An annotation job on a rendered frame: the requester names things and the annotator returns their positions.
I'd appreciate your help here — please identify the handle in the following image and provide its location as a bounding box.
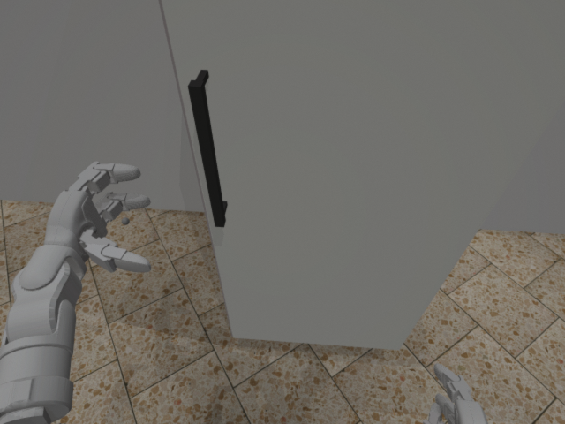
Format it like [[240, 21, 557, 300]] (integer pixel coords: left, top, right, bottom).
[[188, 70, 228, 227]]

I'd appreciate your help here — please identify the fridge door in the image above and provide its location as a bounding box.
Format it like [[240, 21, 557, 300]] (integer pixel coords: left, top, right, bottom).
[[162, 0, 565, 350]]

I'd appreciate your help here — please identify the robot left hand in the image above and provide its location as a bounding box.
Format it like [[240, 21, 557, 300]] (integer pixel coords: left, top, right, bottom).
[[43, 162, 151, 273]]

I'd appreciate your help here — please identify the robot right hand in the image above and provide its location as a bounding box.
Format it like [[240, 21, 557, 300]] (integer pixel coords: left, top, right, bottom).
[[423, 363, 488, 424]]

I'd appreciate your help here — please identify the robot left forearm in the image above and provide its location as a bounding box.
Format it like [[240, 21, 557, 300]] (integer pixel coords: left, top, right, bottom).
[[0, 245, 87, 424]]

